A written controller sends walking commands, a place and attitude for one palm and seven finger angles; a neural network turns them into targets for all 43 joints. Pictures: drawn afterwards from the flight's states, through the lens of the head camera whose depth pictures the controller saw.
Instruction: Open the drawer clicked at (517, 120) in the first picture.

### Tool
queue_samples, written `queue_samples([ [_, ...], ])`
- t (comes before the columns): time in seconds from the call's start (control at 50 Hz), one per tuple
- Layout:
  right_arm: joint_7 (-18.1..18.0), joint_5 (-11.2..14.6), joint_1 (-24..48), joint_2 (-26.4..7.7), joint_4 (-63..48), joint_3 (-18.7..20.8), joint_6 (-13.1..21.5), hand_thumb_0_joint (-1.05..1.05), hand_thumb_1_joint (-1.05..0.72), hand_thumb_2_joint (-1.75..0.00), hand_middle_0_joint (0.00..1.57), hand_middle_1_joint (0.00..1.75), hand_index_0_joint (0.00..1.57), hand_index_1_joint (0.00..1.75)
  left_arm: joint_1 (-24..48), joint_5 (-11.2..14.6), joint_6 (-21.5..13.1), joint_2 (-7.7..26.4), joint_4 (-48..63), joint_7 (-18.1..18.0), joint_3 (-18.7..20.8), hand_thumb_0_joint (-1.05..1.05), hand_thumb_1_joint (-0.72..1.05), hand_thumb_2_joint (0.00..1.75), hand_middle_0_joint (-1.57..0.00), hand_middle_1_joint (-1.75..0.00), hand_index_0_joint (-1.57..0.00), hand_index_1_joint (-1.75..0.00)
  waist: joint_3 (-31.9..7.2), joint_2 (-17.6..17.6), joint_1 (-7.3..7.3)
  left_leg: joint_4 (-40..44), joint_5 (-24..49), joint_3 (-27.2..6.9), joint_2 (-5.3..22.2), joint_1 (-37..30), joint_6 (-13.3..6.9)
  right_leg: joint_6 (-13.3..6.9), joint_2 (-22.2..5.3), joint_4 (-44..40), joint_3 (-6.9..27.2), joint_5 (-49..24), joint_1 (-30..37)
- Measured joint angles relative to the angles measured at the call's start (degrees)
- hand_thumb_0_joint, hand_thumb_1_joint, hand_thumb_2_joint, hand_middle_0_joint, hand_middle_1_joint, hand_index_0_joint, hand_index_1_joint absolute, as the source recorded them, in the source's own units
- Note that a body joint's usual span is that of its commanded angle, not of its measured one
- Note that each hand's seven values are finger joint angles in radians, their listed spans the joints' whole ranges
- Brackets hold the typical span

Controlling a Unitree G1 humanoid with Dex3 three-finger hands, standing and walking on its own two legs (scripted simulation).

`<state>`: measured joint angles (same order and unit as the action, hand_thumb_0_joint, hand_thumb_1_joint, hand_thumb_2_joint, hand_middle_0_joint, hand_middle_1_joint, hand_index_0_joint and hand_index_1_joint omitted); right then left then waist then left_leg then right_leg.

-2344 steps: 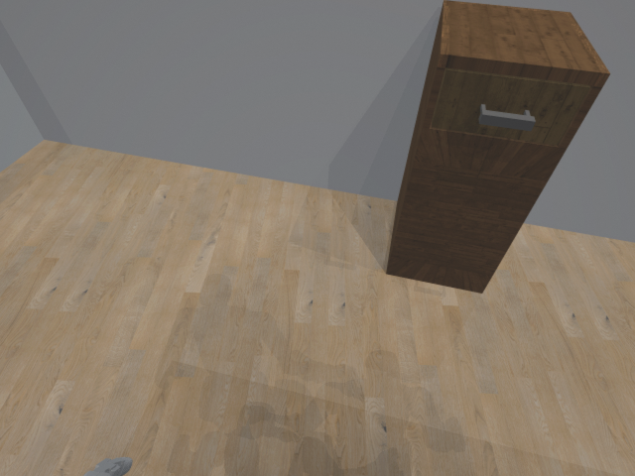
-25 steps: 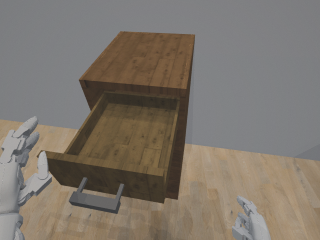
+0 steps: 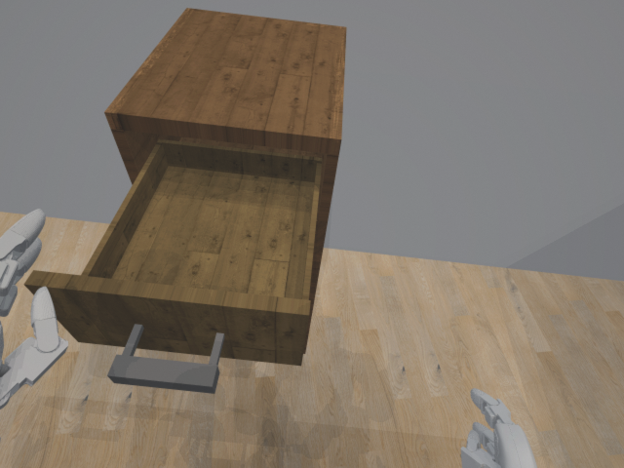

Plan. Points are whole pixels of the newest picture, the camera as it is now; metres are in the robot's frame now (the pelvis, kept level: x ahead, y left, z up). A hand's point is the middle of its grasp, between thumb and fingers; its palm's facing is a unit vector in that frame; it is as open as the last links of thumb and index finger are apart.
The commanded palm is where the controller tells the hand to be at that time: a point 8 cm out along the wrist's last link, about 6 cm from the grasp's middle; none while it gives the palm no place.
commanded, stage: step back with the hand held close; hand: left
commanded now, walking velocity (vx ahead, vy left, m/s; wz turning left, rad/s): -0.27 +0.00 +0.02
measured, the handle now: (171, 355) +0.26 +0.19 -0.01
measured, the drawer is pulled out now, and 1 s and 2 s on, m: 0.30 0.30 0.30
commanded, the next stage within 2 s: stop stepping back and stand still in 0.68 s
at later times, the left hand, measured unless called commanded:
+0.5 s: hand out of the picture +0.10 +0.23 +0.17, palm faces +0.44 -0.81 -0.38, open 7.4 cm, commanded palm +0.03 +0.27 +0.18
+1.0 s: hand out of the picture -0.02 +0.20 +0.16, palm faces +0.37 -0.83 -0.42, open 7.4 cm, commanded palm -0.09 +0.24 +0.18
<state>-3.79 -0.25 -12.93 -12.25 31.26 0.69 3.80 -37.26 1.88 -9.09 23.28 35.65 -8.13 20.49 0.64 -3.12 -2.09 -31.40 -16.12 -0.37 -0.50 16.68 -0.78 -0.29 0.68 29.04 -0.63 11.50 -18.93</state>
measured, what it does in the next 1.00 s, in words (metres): walks backwards: right foot, then left foot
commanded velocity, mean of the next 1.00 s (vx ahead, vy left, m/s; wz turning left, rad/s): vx -0.20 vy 0.02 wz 0.02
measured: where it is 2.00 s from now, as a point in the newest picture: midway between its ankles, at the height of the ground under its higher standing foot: outside the picture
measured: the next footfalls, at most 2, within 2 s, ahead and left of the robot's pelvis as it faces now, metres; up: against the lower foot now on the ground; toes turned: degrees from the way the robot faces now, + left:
right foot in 0.66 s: -0.10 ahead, -0.14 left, +0.00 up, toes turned -3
left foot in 1.00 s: -0.21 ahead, +0.07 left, +0.00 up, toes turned +2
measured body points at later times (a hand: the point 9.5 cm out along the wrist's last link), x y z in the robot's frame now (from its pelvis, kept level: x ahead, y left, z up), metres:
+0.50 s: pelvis -0.09 -0.01 -0.02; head -0.11 +0.00 +0.43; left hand +0.07 +0.27 +0.19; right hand +0.06 -0.26 -0.09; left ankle -0.02 +0.11 -0.74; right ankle +0.01 -0.12 -0.72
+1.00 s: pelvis -0.21 -0.04 +0.00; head -0.22 -0.02 +0.45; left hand -0.05 +0.24 +0.18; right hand -0.06 -0.30 -0.06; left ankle -0.26 +0.08 -0.74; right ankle -0.14 -0.14 -0.73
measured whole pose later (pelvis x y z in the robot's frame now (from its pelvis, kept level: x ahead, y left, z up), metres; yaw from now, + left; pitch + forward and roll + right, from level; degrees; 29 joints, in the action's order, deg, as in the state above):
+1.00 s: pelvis -0.21 -0.04 +0.00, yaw +1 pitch +2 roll +0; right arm -3.9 -0.4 -14.9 -14.5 34.7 0.9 7.8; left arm -36.6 0.7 -13.5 21.2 31.3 -9.3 19.6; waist -4.3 -2.1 -2.5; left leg -26.6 -19.9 1.8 0.8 10.3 -1.2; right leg -2.0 0.0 26.8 -3.9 7.6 -21.5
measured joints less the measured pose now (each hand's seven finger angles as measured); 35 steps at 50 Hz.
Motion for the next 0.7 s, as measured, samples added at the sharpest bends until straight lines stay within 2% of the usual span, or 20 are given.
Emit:
queue_samples([
  [0.1,0.38,-0.77,0.03,1.36,-0.47,-0.85,1.85,0.02,-0.9,-0.9,0.2,0.3,0.2,0.3,-0.39,-0.03,-2.29,1.51,2.61,-0.69,2.01,0.01,0.89,0.9,-0.21,-0.3,-0.21,-0.3,-1.3,-0.67,-0.27,-1.94,0.11,0.25,-0.25,1.9,-0.22,0.17,-0.26,1.83,0.21,-0.23,-1.89],
  [0.22,0.34,-2.27,0.28,2.24,-0.33,-1.87,3.52,0.02,-0.9,-0.9,0.2,0.3,0.2,0.3,0.32,-0.68,-3.17,-1.82,-0.13,-1.65,1.23,0.01,0.89,0.9,-0.21,-0.3,-0.21,-0.3,-2.78,1.7,0.52,-5.59,-0.26,0.52,-0.05,4.29,-0.11,-0.07,-0.25,6.65,0.12,2.75,-4.79],
  [0.28,0.16,-2.2,-0.03,2.02,0.09,-2.31,3.56,0.02,-0.9,-0.9,0.2,0.3,0.2,0.3,1.01,-0.59,-2.48,-3.52,-1.81,-2.06,0.34,0.01,0.89,0.9,-0.21,-0.3,-0.21,-0.3,-2.99,3.36,1.13,-8.28,-0.76,0.24,0.35,5.78,0.38,-0.68,0.08,7.34,-0.3,-1.08,-5.58],
  [0.32,0.14,-2.15,-0.55,1.41,0.96,-2.23,3.07,0.02,-0.9,-0.9,0.2,0.3,0.21,0.3,1.94,-0.81,-2.04,-5.01,-2.69,-2.17,-1.01,0.01,0.89,0.9,-0.21,-0.3,-0.21,-0.3,-3.36,4.24,1.52,-10.25,-5.27,-0.38,0.3,7.03,0.55,-1.0,0.15,7.33,-0.73,-0.73,-5.98],
  [0.36,0.0,-2.25,-1.05,0.72,2.13,-2.0,2.29,0.02,-0.9,-0.9,0.21,0.3,0.21,0.3,3.15,-1.34,-1.51,-5.94,-2.83,-2.53,-2.21,0.01,0.89,0.9,-0.21,-0.3,-0.21,-0.3,-3.33,3.98,1.97,-12.29,-10.53,-0.73,-0.39,8.0,0.71,-1.18,-0.3,6.42,-0.75,-1.38,-6.13],
  [0.38,-0.09,-2.38,-1.22,0.42,2.77,-1.96,1.84,0.02,-0.9,-0.9,0.21,0.3,0.21,0.3,3.57,-1.53,-1.36,-6.1,-2.65,-2.66,-2.53,0.01,0.89,0.9,-0.21,-0.3,-0.21,-0.3,-3.13,3.49,2.02,-12.42,-10.98,-0.51,-0.6,7.65,0.62,-1.12,-0.65,5.82,-0.66,-2.15,-6.02],
  [0.42,-0.25,-2.43,-1.77,-0.15,3.51,-1.97,1.2,0.02,-0.9,-0.9,0.21,0.3,0.21,0.3,3.7,-1.61,-1.62,-5.61,-2.11,-2.62,-2.42,0.01,0.89,0.9,-0.21,-0.3,-0.21,-0.3,-3.0,2.4,1.55,-8.83,-8.67,0.16,-0.63,5.46,0.44,-0.88,-1.26,5.27,-0.58,-3.3,-6.17],
  [0.44,-0.43,-2.39,-1.94,-0.26,3.64,-1.9,1.06,0.02,-0.9,-0.9,0.21,0.3,0.21,0.3,3.76,-1.56,-1.95,-4.96,-2.09,-2.56,-2.0,0.01,0.89,0.9,-0.21,-0.3,-0.21,-0.3,-2.71,1.59,1.34,-7.07,-5.16,0.69,-0.83,5.01,0.47,-0.79,-1.67,5.72,-0.32,-2.92,-6.5],
  [0.48,-0.98,-2.77,-2.35,-0.75,3.24,-1.57,1.66,0.02,-0.9,-0.9,0.21,0.3,0.21,0.3,3.76,-1.5,-2.69,-3.98,-2.46,-3.01,-1.06,0.01,0.89,0.9,-0.21,-0.3,-0.21,-0.3,-2.22,2.19,0.69,-5.27,3.87,0.84,0.35,5.39,0.04,-0.15,-0.1,10.51,0.41,5.23,-8.47],
  [0.52,-1.27,-2.98,-2.41,-0.05,3.51,-0.81,3.0,0.02,-0.9,-0.9,0.2,0.3,0.21,0.3,3.87,-1.12,-3.08,-2.81,-3.35,-3.47,0.45,0.01,0.89,0.9,-0.21,-0.3,-0.21,-0.3,-1.78,2.6,0.01,-5.67,5.09,0.44,1.37,6.32,0.45,0.36,1.93,21.47,1.65,11.96,-10.88],
  [0.56,-0.78,-2.42,-2.65,0.81,3.76,-0.49,3.8,0.02,-0.9,-0.9,0.2,0.3,0.2,0.3,3.37,-0.33,-3.06,-2.04,-4.02,-3.47,1.7,0.01,0.89,0.9,-0.21,-0.3,-0.21,-0.3,-2.02,2.71,-0.09,-5.43,4.86,0.39,2.43,7.12,1.05,0.86,3.06,27.05,1.76,14.63,-10.44],
  [0.6,-0.04,-1.94,-2.64,1.35,4.29,-0.57,4.72,0.02,-0.9,-0.9,0.2,0.3,0.2,0.3,2.56,0.21,-2.8,-2.0,-3.9,-3.51,2.21,0.01,0.89,0.9,-0.21,-0.3,-0.21,-0.3,-2.45,2.7,0.16,-4.94,5.72,0.6,3.43,8.28,1.71,1.19,2.76,24.8,0.85,15.2,-7.29],
  [0.66,1.14,-1.04,-1.73,1.47,4.84,-1.28,5.79,0.02,-0.9,-0.9,0.2,0.3,0.2,0.3,2.23,0.7,-3.07,-1.98,-2.46,-2.67,2.46,0.01,0.89,0.9,-0.2,-0.3,-0.21,-0.3,-2.37,2.35,1.28,-6.29,6.7,1.46,4.86,11.28,2.65,1.09,0.86,12.07,-0.25,10.8,0.21],
  [0.68,1.43,-0.73,-0.78,1.13,5.56,-1.26,6.02,0.02,-0.9,-0.9,0.2,0.3,0.2,0.3,3.44,0.58,-3.39,-2.64,-2.36,-2.09,1.67,0.01,0.89,0.9,-0.2,-0.3,-0.21,-0.3,-1.19,3.79,1.4,-7.58,5.91,0.46,6.07,12.27,2.67,0.12,2.09,10.71,-1.28,9.32,0.52],
  [0.7,1.67,-0.42,-0.14,0.94,6.4,-1.16,6.0,0.02,-0.9,-0.9,0.2,0.3,0.2,0.3,4.79,0.4,-3.67,-3.05,-2.25,-1.47,0.56,0.01,0.89,0.9,-0.2,-0.3,-0.21,-0.3,-0.08,4.75,1.06,-8.99,1.78,-0.88,6.36,13.03,2.43,-1.06,2.9,10.03,-2.46,8.32,0.76],
])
